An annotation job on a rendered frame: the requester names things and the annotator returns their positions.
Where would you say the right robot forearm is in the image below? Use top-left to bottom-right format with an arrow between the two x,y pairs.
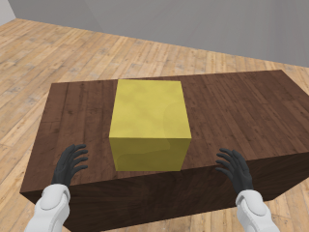
236,189 -> 280,232

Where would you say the robot right hand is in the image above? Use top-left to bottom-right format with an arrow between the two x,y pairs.
215,148 -> 254,195

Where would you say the pedestal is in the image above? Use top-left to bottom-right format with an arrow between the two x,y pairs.
19,70 -> 309,232

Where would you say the carton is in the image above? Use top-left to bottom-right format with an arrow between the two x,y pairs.
109,79 -> 192,171

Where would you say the left robot forearm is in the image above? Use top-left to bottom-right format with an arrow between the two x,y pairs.
24,184 -> 70,232

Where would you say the robot left hand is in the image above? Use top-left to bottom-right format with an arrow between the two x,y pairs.
51,144 -> 89,188

